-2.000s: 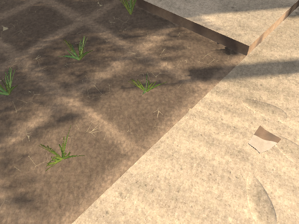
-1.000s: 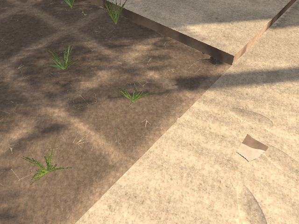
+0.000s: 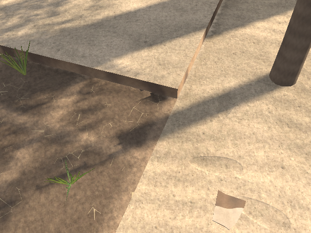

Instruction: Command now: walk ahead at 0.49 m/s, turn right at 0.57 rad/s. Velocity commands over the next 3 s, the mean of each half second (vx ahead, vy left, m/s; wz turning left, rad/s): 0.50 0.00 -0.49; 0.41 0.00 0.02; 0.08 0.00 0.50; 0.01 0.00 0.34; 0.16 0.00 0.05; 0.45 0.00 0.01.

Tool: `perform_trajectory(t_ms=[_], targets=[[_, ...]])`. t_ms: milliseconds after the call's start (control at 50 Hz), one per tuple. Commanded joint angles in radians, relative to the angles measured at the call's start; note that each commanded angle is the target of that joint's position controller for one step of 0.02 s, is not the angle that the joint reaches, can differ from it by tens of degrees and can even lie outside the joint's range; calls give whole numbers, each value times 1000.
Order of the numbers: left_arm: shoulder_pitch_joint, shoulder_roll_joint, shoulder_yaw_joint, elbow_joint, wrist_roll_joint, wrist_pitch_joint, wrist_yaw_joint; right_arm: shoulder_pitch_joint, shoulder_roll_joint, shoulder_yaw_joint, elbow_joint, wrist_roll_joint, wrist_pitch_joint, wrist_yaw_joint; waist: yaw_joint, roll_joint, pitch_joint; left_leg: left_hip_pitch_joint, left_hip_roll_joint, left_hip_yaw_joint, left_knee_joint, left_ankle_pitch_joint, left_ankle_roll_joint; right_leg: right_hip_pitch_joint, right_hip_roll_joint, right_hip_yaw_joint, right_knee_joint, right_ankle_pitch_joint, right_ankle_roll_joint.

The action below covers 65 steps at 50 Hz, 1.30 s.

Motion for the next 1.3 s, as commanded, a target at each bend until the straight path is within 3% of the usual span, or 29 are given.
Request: perform_trajectory(t_ms=[20,140,200,220,240,260,280,300,340,420,520,620,660,700,720,740,760,780,840,920,1000,1100,1160,1180,1200,1220,1240,1260,1300], targets=[[3,174,42,-68,-7,-8,19,-76,-40,-5,-72,3,-11,4,4,-99,-3,103,-69,49,-217,183,-12,-95,-204,172,-118,90,-115],[65,170,43,-54,-12,11,28,-161,-84,-10,-132,20,-37,35,26,-126,-19,149,-112,22,-380,115,15,67,-260,307,22,81,-92],[30,158,39,-79,-5,24,34,2,-132,-33,-98,19,-54,35,-67,-167,-88,386,-124,49,-442,28,72,75,-228,334,174,228,-56],[7,110,19,-102,4,20,27,157,-179,-49,-78,1,-59,28,-142,-124,-219,648,-5,-46,-399,20,135,-29,-174,274,398,205,-20],[119,52,2,-122,-15,9,25,312,-264,-75,-57,-14,-46,19,-135,120,-390,1061,230,-420,-414,-131,284,-380,-31,128,748,-76,66],[162,93,-2,-132,-27,4,25,324,-212,-64,-43,11,-33,27,-119,281,-412,1117,322,-688,-511,-321,319,-572,-56,114,924,-431,76],[94,185,21,-126,-33,9,25,268,-123,-41,-66,20,-24,25,-133,150,-261,991,288,-570,-532,-416,271,-640,-118,125,1005,-358,80],[20,189,23,-139,-22,15,27,218,-94,-31,-75,16,-14,23,-130,59,-153,841,238,-425,-550,-341,234,-627,-154,80,1004,-275,84],[-27,145,23,-156,-5,16,21,161,-59,-15,-62,0,-10,29,-80,43,-37,618,151,-251,-615,-168,218,-553,-205,71,905,-180,79],[-33,82,6,-172,-5,25,16,173,-86,-25,-24,11,-25,40,-47,52,-15,533,118,-97,-692,20,256,-515,-228,37,756,-112,87],[-189,56,-16,-218,3,3,-2,213,-130,-33,3,30,-10,32,-88,33,-4,553,78,45,-704,141,232,-471,-232,-41,431,131,99],[-323,75,-16,-272,-12,-4,-23,311,-163,-35,48,44,17,33,-126,55,26,653,127,44,-663,125,208,-428,-193,-77,262,116,77],[-309,99,-7,-278,-10,-7,-28,312,-177,-38,58,47,30,29,-97,70,15,699,149,43,-607,222,190,-371,-171,-90,216,54,48],[-104,162,30,-216,1,-7,-21,298,-171,-31,59,48,39,24,20,51,-109,658,90,116,-356,490,148,-52,-115,-134,153,77,-1],[74,227,55,-179,10,-1,-9,290,-131,-13,36,28,34,21,95,-11,-239,478,44,157,-92,331,107,239,-239,1,194,112,-55],[146,333,74,-167,21,6,-2,381,-16,25,2,14,13,27,50,-275,-358,70,-124,171,297,-249,40,567,-498,477,113,-30,-210],[164,253,54,-169,14,5,-3,361,-81,12,22,33,-9,33,79,-247,-417,-48,-124,12,450,-497,49,575,-542,653,12,-100,-234],[90,208,34,-173,17,1,-3,285,-137,-7,-3,61,-14,36,67,-195,-252,-112,-81,6,489,-444,54,443,-517,478,11,51,-191],[-90,113,8,-180,26,-14,-14,258,-109,-15,9,37,23,21,-46,-115,-99,49,-2,21,343,-311,29,96,-399,119,-28,487,-118],[-148,140,21,-147,38,-34,2,275,-50,-12,0,30,73,10,-100,-121,-65,120,-28,30,229,-178,-8,-37,-387,-50,-95,647,-120],[-152,162,27,-127,31,-11,37,166,-29,-4,-54,20,75,32,-64,-118,-65,160,-36,81,-24,46,-5,-15,-353,-181,-96,583,-90],[-128,195,41,-97,7,28,50,77,-56,-19,-134,18,85,65,-31,-113,-65,148,-51,111,-163,-16,31,111,-412,-186,-7,529,-74],[-154,204,48,-100,-15,52,60,117,-75,-36,-154,19,88,77,-63,-113,-75,220,-97,160,-269,-81,79,131,-409,-198,156,573,-30],[-136,191,45,-95,-15,56,62,186,-104,-52,-141,16,83,71,-91,-77,-112,342,-137,172,-357,25,109,105,-357,-230,292,578,11],[-90,175,39,-101,9,52,60,258,-205,-85,-140,12,81,50,-107,69,-179,541,-38,1,-384,476,172,-32,-269,-263,521,367,90],[-51,98,12,-138,58,44,48,269,-297,-99,-159,-1,87,30,-55,290,-246,804,210,-362,-344,896,380,-392,-94,-238,870,-488,176],[-71,129,11,-134,36,37,32,284,-240,-80,-180,-6,84,36,-102,187,-413,855,255,-488,-405,700,461,-448,-74,-4,1004,-559,168],[-132,169,22,-142,-2,39,30,224,-208,-73,-200,2,82,36,-105,106,-331,791,210,-394,-431,565,416,-500,-111,22,1029,-489,156],[-173,171,27,-134,14,56,53,130,-146,-56,-214,33,94,19,-68,-5,-194,605,130,-290,-476,286,315,-503,-163,17,908,-355,159]])
Next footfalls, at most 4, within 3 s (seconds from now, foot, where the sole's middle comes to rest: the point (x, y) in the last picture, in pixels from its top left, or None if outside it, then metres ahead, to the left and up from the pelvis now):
0.22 left None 0.33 0.14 -0.78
0.72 right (219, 224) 0.52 -0.18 -0.78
1.20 left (174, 179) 0.72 0.01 -0.78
1.62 right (223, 185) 0.70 -0.22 -0.78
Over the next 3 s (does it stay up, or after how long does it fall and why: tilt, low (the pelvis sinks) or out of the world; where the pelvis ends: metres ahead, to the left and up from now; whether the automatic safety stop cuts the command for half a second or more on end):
stays up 0.89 0.01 0.00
